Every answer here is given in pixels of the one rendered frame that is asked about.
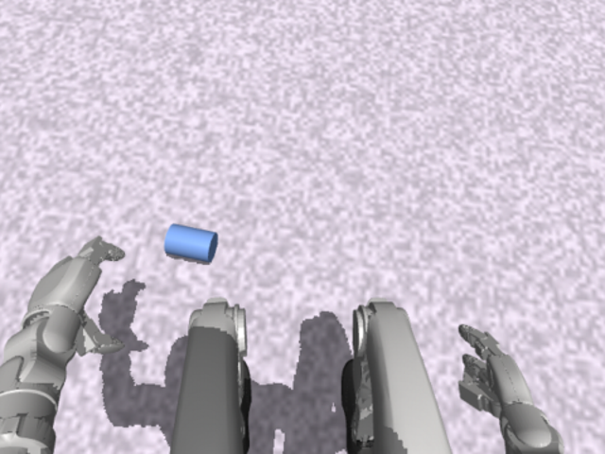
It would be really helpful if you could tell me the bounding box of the left robot arm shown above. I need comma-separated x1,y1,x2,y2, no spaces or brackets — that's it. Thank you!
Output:
0,305,81,454

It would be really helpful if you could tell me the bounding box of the right robot hand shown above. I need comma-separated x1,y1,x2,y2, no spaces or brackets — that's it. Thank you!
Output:
458,324,535,418

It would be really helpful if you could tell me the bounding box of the can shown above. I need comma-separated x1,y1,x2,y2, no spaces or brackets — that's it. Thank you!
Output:
164,224,218,262

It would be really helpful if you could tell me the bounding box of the right robot foot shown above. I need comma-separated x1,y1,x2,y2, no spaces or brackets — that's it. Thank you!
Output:
341,359,373,454

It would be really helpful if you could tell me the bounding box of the left robot hand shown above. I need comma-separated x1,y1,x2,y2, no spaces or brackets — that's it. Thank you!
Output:
27,236,125,357

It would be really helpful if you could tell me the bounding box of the right robot arm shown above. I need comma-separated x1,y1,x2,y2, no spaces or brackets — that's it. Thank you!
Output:
499,404,564,454

